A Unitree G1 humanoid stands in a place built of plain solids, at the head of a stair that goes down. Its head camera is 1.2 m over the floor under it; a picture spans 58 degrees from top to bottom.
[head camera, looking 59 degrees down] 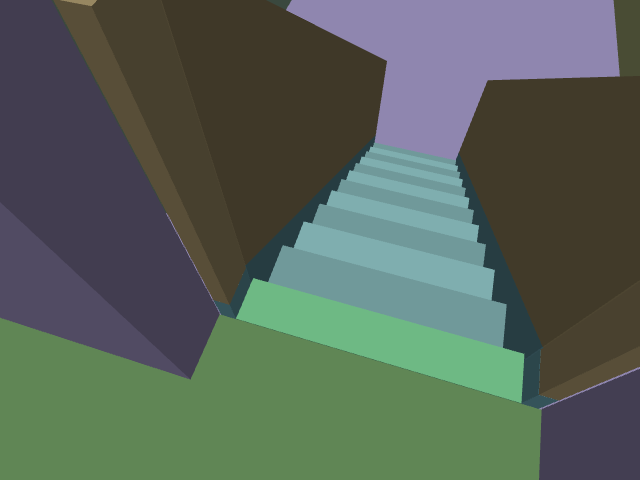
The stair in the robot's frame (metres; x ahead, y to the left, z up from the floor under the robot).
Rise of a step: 0.18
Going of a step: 0.23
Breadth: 0.81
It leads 17 degrees to the right of straight ahead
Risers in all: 12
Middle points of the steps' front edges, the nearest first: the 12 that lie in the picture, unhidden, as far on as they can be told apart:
0.47 -0.18 0.00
0.69 -0.25 -0.18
0.92 -0.32 -0.36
1.14 -0.39 -0.54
1.36 -0.45 -0.72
1.59 -0.52 -0.90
1.81 -0.59 -1.08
2.03 -0.66 -1.26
2.26 -0.72 -1.45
2.48 -0.79 -1.63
2.71 -0.86 -1.81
2.93 -0.93 -1.99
